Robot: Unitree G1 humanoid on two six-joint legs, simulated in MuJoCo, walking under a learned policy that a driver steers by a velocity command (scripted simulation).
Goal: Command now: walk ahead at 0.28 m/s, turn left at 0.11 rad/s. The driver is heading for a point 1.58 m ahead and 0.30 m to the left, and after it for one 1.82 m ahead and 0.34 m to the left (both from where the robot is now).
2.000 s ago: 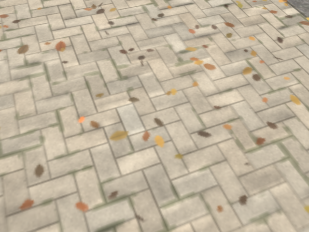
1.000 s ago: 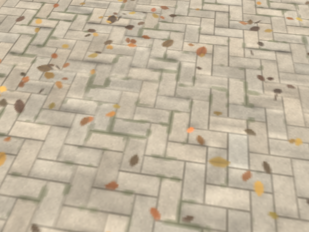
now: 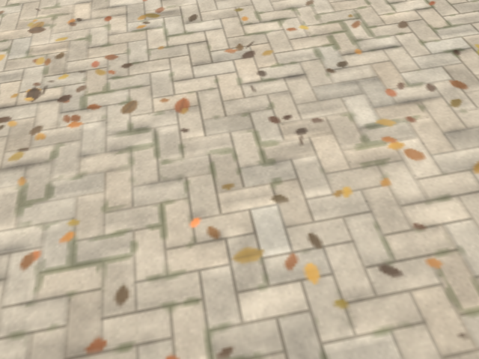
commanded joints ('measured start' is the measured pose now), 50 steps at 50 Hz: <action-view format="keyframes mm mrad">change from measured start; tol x16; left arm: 1 37 143 29 -19 2 -48 20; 23 209 95 7 33 -23 -95 11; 44 -223 73 -1 -129 -6 -62 -46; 50 228 159 40 -2 11 -80 -20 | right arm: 1 -15 -104 -32 -24 -6 -29 18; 17 -294 8 5 -159 -17 -40 60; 23 194 -215 -84 -49 -36 -51 6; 29 -30 -91 -44 -64 17 -67 -14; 50 81 -149 -11 41 -14 -106 -63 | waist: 1 37 -150 83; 17 83 -125 131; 21 -52 -163 -79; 24 -87 104 -355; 28 37 -75 -13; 45 -27 -1 71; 50 192 27 -166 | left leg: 1 -258 3 -92 113 127 9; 12 -437 25 -28 -13 314 -38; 17 -323 9 103 -229 273 37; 21 93 -126 154 -304 148 144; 22 335 -115 90 -385 158 182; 24 707 344 -821 -612 -6 387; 31 190 110 -246 -701 533 239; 44 479 146 -18 -773 815 96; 48 556 174 46 -494 1379 56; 50 408 155 82 -75 1212 45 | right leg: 1 105 -256 230 -316 -126 -73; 16 206 -297 -94 -252 465 -84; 21 191 -306 -183 242 1098 -49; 22 42 -279 -197 490 907 -26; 24 -536 -6 -2 1089 -244 42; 44 -580 -84 -29 258 284 7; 50 -2 21 -25 78 131 -131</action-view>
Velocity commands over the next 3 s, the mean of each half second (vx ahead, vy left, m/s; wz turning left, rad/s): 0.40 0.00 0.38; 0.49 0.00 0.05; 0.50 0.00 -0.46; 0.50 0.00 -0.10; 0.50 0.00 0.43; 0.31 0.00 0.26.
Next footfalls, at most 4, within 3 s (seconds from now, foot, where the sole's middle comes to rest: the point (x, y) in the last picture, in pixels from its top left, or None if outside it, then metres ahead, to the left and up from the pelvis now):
0.44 left None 0.31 0.15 -0.78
1.00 right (219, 310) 0.67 0.12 -0.78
1.52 left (163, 233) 0.95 0.31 -0.78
2.04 right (227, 177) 1.19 0.09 -0.78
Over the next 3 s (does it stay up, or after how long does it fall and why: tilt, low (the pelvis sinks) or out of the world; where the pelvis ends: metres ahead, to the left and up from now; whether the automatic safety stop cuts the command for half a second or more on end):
stays up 1.47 0.28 0.00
